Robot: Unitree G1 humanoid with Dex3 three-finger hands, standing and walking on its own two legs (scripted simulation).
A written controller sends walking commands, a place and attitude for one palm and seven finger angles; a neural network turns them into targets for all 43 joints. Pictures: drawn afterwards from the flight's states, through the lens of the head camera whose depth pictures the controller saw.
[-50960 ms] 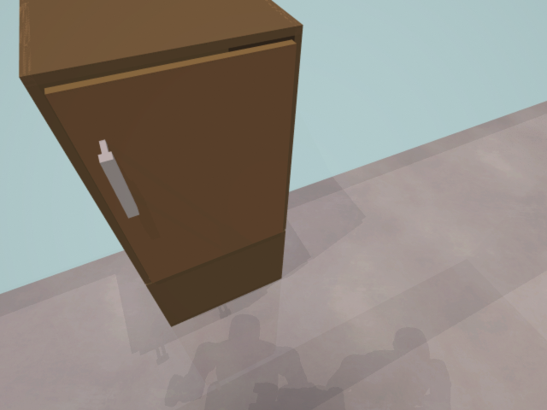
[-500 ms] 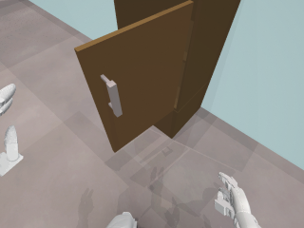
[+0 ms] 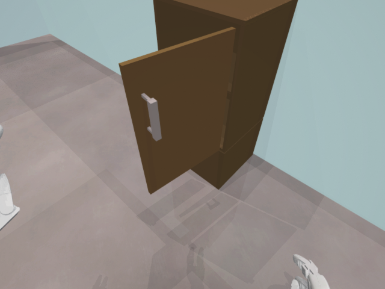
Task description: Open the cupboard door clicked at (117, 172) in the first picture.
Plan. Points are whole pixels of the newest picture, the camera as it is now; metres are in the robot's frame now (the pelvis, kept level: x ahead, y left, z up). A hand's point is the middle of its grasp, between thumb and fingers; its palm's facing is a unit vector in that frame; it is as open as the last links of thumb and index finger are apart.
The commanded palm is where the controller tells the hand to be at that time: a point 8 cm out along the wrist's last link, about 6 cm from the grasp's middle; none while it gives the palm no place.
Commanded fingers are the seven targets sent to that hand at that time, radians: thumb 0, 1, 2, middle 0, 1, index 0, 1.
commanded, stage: stop stepping back and stand still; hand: left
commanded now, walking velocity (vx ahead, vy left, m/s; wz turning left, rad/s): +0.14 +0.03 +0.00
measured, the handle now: (151, 117) +0.58 +0.17 +0.03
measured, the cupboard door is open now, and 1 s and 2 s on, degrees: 82 82 82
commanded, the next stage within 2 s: let the arm hang, fingers relaxed in 0.38 s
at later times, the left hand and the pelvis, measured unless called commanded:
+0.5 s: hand out of the picture +0.17 +0.31 +0.16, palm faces +0.47 -0.75 -0.47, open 7.4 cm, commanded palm none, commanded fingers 0.00 0.90 0.90 -0.20 -0.30 -0.20 -0.30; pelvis -0.03 +0.04 +0.00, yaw +3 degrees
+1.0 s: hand out of the picture -0.01 +0.24 -0.17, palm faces +0.13 -0.96 -0.24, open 7.2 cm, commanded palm none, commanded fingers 0.00 0.90 0.90 -0.20 -0.30 -0.20 -0.30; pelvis -0.04 +0.03 +0.00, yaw +7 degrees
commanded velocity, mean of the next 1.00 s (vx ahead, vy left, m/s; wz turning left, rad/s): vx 0.04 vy -0.01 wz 0.00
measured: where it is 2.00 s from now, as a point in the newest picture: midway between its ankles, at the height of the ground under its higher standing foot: outside the picture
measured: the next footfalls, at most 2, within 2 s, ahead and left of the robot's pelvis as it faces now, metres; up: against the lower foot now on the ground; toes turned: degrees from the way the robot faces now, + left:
left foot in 0.18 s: -0.02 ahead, +0.14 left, +0.00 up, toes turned +7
